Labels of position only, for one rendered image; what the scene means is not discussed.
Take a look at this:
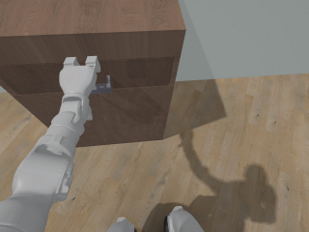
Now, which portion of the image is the robot left hand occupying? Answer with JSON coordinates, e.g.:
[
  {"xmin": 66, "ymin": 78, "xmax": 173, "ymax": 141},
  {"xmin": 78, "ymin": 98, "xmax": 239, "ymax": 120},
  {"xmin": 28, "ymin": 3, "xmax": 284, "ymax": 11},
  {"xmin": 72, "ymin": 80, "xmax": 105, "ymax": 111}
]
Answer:
[{"xmin": 59, "ymin": 56, "xmax": 101, "ymax": 121}]

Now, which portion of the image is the cabinet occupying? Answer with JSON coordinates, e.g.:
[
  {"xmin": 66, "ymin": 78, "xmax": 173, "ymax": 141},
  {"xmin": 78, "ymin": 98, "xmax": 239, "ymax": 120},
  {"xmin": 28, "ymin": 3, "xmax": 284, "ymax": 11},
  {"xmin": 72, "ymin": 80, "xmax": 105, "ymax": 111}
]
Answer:
[{"xmin": 0, "ymin": 0, "xmax": 186, "ymax": 148}]

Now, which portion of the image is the left robot upper arm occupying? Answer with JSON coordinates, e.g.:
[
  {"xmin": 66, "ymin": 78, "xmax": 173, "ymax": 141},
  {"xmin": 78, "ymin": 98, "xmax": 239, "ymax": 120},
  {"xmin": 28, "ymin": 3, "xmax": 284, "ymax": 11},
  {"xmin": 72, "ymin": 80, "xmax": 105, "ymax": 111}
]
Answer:
[{"xmin": 0, "ymin": 152, "xmax": 74, "ymax": 232}]

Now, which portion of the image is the left robot shin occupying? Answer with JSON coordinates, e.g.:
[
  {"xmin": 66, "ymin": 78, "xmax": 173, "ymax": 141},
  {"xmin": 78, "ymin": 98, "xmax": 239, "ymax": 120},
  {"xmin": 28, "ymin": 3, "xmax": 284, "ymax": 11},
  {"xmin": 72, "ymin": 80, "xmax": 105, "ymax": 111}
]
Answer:
[{"xmin": 117, "ymin": 217, "xmax": 128, "ymax": 222}]

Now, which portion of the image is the drawer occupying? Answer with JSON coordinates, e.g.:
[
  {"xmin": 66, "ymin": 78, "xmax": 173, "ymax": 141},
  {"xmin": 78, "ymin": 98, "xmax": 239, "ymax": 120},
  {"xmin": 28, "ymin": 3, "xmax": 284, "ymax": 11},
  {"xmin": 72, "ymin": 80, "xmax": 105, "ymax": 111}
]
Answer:
[{"xmin": 0, "ymin": 56, "xmax": 173, "ymax": 95}]

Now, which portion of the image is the handle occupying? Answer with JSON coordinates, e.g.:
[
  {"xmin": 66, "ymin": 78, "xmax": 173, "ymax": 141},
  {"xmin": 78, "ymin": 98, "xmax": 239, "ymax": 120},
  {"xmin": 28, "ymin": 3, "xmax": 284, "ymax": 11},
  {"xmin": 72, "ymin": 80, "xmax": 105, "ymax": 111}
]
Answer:
[{"xmin": 90, "ymin": 75, "xmax": 112, "ymax": 95}]

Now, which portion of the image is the left robot forearm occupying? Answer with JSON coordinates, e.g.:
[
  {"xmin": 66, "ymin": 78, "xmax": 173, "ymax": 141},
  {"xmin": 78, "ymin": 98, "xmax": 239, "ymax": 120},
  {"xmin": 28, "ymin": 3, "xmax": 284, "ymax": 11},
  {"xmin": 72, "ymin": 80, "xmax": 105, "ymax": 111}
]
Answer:
[{"xmin": 12, "ymin": 93, "xmax": 90, "ymax": 193}]

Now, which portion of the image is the robot right thigh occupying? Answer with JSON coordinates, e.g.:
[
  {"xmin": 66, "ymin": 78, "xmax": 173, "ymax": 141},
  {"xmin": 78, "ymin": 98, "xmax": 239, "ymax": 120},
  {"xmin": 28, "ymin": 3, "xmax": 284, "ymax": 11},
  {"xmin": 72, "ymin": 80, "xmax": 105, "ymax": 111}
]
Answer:
[{"xmin": 167, "ymin": 210, "xmax": 204, "ymax": 232}]

